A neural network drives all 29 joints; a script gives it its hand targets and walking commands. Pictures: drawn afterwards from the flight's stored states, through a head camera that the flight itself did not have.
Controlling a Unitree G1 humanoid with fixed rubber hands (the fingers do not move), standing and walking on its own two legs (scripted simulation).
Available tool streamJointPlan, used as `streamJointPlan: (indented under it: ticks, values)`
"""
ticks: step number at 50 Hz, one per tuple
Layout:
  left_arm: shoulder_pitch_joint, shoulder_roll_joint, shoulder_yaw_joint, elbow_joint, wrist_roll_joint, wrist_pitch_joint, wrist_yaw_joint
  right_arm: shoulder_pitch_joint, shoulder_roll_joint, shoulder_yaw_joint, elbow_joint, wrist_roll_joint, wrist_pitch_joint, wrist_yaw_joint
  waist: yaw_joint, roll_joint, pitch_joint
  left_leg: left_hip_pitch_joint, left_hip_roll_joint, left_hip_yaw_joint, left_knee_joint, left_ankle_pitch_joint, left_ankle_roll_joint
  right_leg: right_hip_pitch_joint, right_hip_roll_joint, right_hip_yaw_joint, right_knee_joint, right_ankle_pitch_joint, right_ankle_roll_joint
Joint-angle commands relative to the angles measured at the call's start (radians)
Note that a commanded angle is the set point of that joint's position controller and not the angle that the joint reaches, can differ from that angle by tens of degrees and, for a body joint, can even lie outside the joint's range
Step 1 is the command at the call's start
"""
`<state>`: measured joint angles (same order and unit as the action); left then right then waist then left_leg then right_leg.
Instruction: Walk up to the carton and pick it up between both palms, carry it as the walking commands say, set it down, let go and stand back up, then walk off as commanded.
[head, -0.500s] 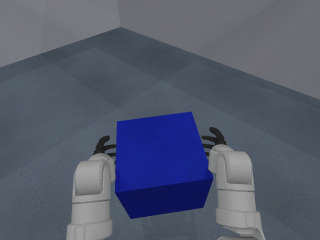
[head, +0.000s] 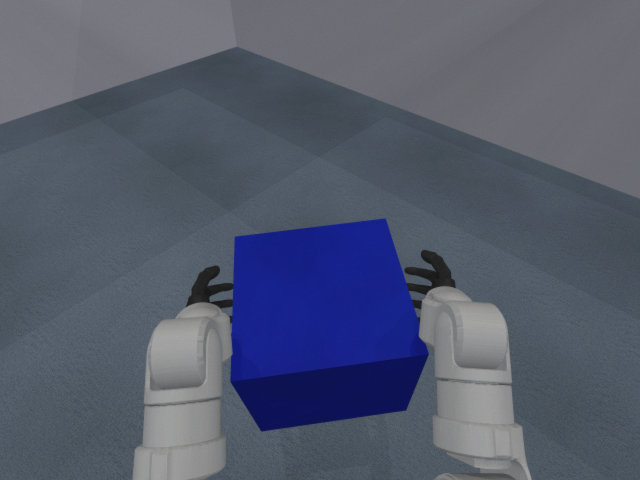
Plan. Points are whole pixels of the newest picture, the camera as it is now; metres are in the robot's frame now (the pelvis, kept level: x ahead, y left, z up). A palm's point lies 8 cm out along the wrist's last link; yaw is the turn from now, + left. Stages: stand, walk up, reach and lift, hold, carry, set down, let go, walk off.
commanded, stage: carry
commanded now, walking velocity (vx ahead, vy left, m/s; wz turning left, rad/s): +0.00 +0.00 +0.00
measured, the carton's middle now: (322, 326) +0.32 +0.00 +0.01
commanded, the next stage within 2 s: hold in 0.04 s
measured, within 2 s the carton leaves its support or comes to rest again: neither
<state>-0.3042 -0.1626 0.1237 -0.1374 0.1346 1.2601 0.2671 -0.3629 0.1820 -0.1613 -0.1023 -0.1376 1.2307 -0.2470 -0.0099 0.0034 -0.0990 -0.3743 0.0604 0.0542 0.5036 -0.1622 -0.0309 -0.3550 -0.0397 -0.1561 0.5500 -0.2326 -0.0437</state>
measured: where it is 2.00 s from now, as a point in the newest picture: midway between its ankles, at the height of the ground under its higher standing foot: outside the picture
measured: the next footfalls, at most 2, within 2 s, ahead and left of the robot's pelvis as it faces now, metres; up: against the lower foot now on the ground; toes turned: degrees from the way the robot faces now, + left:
none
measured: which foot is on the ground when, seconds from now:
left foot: down 0.00-1.00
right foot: down 0.00-1.00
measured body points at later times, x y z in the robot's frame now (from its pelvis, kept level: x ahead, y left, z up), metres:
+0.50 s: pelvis +0.02 +0.03 +0.00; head -0.04 +0.03 +0.45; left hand +0.33 +0.17 +0.05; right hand +0.33 -0.12 +0.06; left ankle +0.07 +0.14 -0.73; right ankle +0.04 -0.08 -0.73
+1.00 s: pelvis +0.03 +0.01 +0.00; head +0.02 +0.01 +0.45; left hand +0.33 +0.16 +0.00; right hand +0.34 -0.14 +0.00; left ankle +0.07 +0.14 -0.73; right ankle +0.04 -0.08 -0.73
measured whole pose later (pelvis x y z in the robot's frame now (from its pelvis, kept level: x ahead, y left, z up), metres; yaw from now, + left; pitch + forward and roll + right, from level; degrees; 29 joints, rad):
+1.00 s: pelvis +0.03 +0.01 +0.00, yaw -6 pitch +0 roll +1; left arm -0.24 -0.15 0.26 0.36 0.30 0.61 0.01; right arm -0.32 0.17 -0.24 0.49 -0.28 0.55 -0.08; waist 0.06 -0.01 -0.03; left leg -0.25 -0.03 -0.10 0.51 -0.24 -0.02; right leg -0.26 0.07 0.06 0.53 -0.26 -0.04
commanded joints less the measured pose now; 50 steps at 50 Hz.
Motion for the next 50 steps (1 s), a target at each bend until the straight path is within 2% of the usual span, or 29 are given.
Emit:
streamJointPlan:
  ticks: [1,2,3,4,5,6,7,8,10,11,12,13,14,15,16,19,20,23,25,26,27,29,33,39,43,44,47,49,50]
  values:
    - [-0.609,-1.053,-0.628,-0.091,-0.455,-0.053,-0.433,-0.494,1.042,0.675,-0.068,0.459,-0.011,0.419,0.007,-0.031,-0.358,0.164,0.055,-0.078,-0.024,0.063,0.042,0.117,-0.126,0.136,-0.112,0.13,0.018]
    - [-0.594,-1.063,-0.623,-0.074,-0.449,-0.052,-0.426,-0.483,1.029,0.681,-0.07,0.464,-0.009,0.419,0.007,0.016,-0.352,0.14,0.058,-0.086,-0.039,0.038,0.045,0.136,-0.133,0.136,-0.093,0.112,0.016]
    - [-0.291,-0.74,-0.272,0.277,-0.098,-0.254,-0.435,-0.266,0.758,0.33,0.281,0.113,-0.209,0.438,0.107,-0.13,0.049,0.185,-0.179,-0.123,-0.066,-0.08,0.096,0.145,0.027,0.356,-0.251,-0.135,-0.009]
    - [-0.382,-0.722,-0.141,0.604,-0.023,-0.385,-0.449,-0.235,0.829,0.2,0.632,0.006,-0.301,0.439,0.074,-0.129,0.014,0.109,-0.179,-0.144,-0.081,-0.087,0.104,0.158,0.018,0.378,-0.247,-0.148,-0.012]
    - [-0.467,-0.754,-0.239,0.398,-0.072,-0.508,-0.457,-0.291,0.867,0.285,0.545,0.034,-0.426,0.442,0.102,-0.08,-0.107,0.072,-0.179,-0.146,-0.071,0.014,0.105,0.225,0.041,0.382,-0.197,-0.032,-0.01]
    - [-0.521,-0.831,-0.33,0.306,-0.127,-0.566,-0.488,-0.273,0.906,0.317,0.515,0.043,-0.494,0.46,0.053,-0.016,-0.23,0.079,-0.159,-0.164,-0.071,0.14,0.09,0.277,0.06,0.375,-0.157,0.128,-0.015]
    - [-0.551,-0.852,-0.387,0.195,-0.166,-0.608,-0.515,-0.302,0.993,0.42,0.44,0.081,-0.535,0.473,0.116,-0.03,-0.321,0.096,-0.16,-0.127,-0.043,0.337,0.095,0.348,0.07,0.356,-0.143,0.312,-0.002]
    - [-0.646,-0.899,-0.486,0.088,-0.235,-0.618,-0.522,-0.412,1.014,0.518,0.298,0.116,-0.564,0.478,0.077,-0.062,-0.493,0.169,-0.149,-0.127,-0.03,0.39,0.079,0.377,0.127,0.294,-0.113,0.336,0.011]
    - [-0.717,-0.98,-0.585,-0.022,-0.264,-0.622,-0.511,-0.608,1.061,0.671,0.125,0.228,-0.603,0.482,0.128,0.03,-0.605,0.256,-0.159,-0.106,-0.041,0.38,0.051,0.424,0.137,0.255,-0.093,0.325,0.022]
    - [-0.777,-0.983,-0.636,-0.136,-0.274,-0.612,-0.493,-0.571,1.028,0.648,0.105,0.215,-0.596,0.486,0.092,0.073,-0.65,0.332,-0.148,-0.136,-0.04,0.388,0.028,0.371,0.147,0.264,-0.089,0.308,0.009]
    - [-0.712,-0.981,-0.595,-0.034,-0.248,-0.59,-0.473,-0.572,1.035,0.676,0.187,0.232,-0.589,0.496,0.156,0.114,-0.452,0.237,-0.15,-0.132,-0.063,0.22,0.031,0.329,0.135,0.266,-0.104,0.163,-0.003]
    - [-0.724,-0.96,-0.625,-0.062,-0.251,-0.596,-0.469,-0.56,1.018,0.676,0.181,0.23,-0.593,0.498,0.146,0.112,-0.418,0.228,-0.151,-0.141,-0.068,0.141,0.038,0.314,0.136,0.268,-0.114,0.125,-0.005]
    - [-0.71,-0.896,-0.543,0.056,-0.22,-0.593,-0.484,-0.679,1.016,0.647,0.199,0.216,-0.586,0.496,0.189,-0.054,-0.354,0.137,-0.15,-0.14,-0.08,-0.038,0.064,0.35,0.123,0.292,-0.137,-0.018,0.013]
    - [-0.622,-0.948,-0.529,0.169,-0.207,-0.577,-0.498,-0.646,0.985,0.627,0.195,0.208,-0.586,0.488,0.15,0.041,-0.334,0.076,-0.14,-0.143,-0.109,-0.058,0.073,0.401,0.128,0.29,-0.121,0.016,0.006]
    - [-0.6,-0.941,-0.508,0.256,-0.21,-0.566,-0.517,-0.626,0.957,0.581,0.271,0.164,-0.561,0.497,0.11,-0.109,-0.243,0.121,-0.143,-0.143,-0.111,-0.152,0.067,0.307,0.147,0.279,-0.152,-0.122,0.004]
    - [-0.742,-0.958,-0.45,0.325,-0.171,-0.585,-0.503,-0.615,0.909,0.428,0.537,0.107,-0.564,0.535,0.078,0.092,-0.085,0.051,-0.059,-0.225,-0.221,-0.39,0.067,0.329,0.166,0.232,-0.084,-0.13,0.006]
    - [-0.761,-0.986,-0.416,0.387,-0.152,-0.587,-0.505,-0.678,0.906,0.402,0.534,0.098,-0.58,0.552,0.077,0.069,-0.112,0.109,-0.048,-0.249,-0.198,-0.431,0.057,0.285,0.153,0.251,-0.081,-0.188,0.006]
    - [-0.759,-1.041,-0.411,0.488,-0.142,-0.591,-0.526,-0.622,0.956,0.345,0.624,0.083,-0.581,0.56,0.056,0.136,-0.109,0.113,-0.044,-0.228,-0.206,-0.257,0.039,0.346,0.123,0.306,-0.121,-0.07,0.019]
    - [-0.829,-1.026,-0.39,0.46,-0.156,-0.62,-0.529,-0.677,1.0,0.363,0.649,0.108,-0.588,0.564,0.068,0.027,-0.177,0.12,-0.049,-0.213,-0.207,-0.21,0.044,0.411,0.122,0.299,-0.134,-0.045,0.031]
    - [-0.75,-1.039,-0.371,0.52,-0.153,-0.6,-0.536,-0.648,0.975,0.36,0.617,0.1,-0.592,0.558,0.078,0.061,-0.145,0.133,-0.05,-0.202,-0.206,-0.083,0.039,0.418,0.119,0.292,-0.147,0.017,0.031]
    - [-0.754,-1.066,-0.414,0.48,-0.177,-0.599,-0.548,-0.59,0.988,0.365,0.561,0.111,-0.587,0.548,0.029,0.094,-0.195,0.147,-0.054,-0.189,-0.222,0.028,0.033,0.473,0.124,0.286,-0.148,0.156,0.029]
    - [-0.675,-1.035,-0.408,0.425,-0.168,-0.615,-0.53,-0.467,1.039,0.405,0.576,0.099,-0.617,0.54,0.01,-0.015,-0.248,0.246,-0.085,-0.178,-0.163,0.253,0.036,0.379,0.129,0.251,-0.147,0.33,0.009]
    - [-0.572,-0.996,-0.38,0.431,-0.115,-0.597,-0.516,-0.46,1.003,0.375,0.584,0.11,-0.607,0.525,0.043,0.083,-0.166,0.257,-0.102,-0.156,-0.175,0.168,0.035,0.371,0.116,0.261,-0.16,0.261,0.007]
    - [-0.524,-0.94,-0.428,0.306,-0.153,-0.653,-0.497,-0.515,1.007,0.547,0.415,0.168,-0.653,0.506,0.126,-0.006,-0.305,0.236,-0.147,-0.135,-0.11,0.255,0.045,0.425,0.102,0.28,-0.12,0.352,0.027]
    - [-0.486,-0.943,-0.391,0.385,-0.136,-0.69,-0.508,-0.442,1.003,0.485,0.475,0.111,-0.69,0.483,0.072,-0.069,-0.266,0.249,-0.143,-0.142,-0.069,0.193,0.052,0.346,0.099,0.287,-0.101,0.309,0.036]
    - [-0.513,-0.937,-0.358,0.418,-0.113,-0.702,-0.517,-0.561,1.019,0.502,0.447,0.12,-0.707,0.481,0.103,-0.077,-0.244,0.256,-0.143,-0.138,-0.052,0.114,0.059,0.258,0.093,0.284,-0.109,0.188,0.039]
    - [-0.644,-0.909,-0.443,0.325,-0.117,-0.755,-0.523,-0.39,1.069,0.447,0.571,0.111,-0.744,0.464,0.056,0.041,-0.33,0.187,-0.149,-0.14,-0.024,0.181,0.046,0.293,0.098,0.296,-0.072,0.309,0.031]
    - [-0.596,-0.923,-0.383,0.448,-0.093,-0.764,-0.516,-0.522,1.055,0.493,0.513,0.133,-0.762,0.455,0.1,-0.015,-0.34,0.106,-0.157,-0.128,0.01,0.176,0.055,0.298,0.095,0.298,-0.044,0.32,0.042]
    - [-0.578,-0.926,-0.384,0.437,-0.077,-0.779,-0.51,-0.41,1.064,0.431,0.603,0.085,-0.762,0.454,0.059,-0.025,-0.291,0.117,-0.144,-0.149,0.015,0.204,0.054,0.24,0.098,0.292,-0.032,0.356,0.04]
